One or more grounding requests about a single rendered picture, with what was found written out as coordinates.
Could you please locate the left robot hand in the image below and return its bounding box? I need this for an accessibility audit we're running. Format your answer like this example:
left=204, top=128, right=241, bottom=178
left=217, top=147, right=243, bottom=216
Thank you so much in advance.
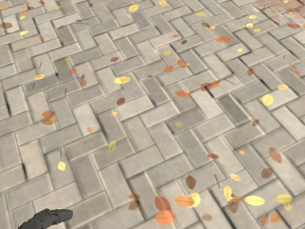
left=18, top=208, right=73, bottom=229

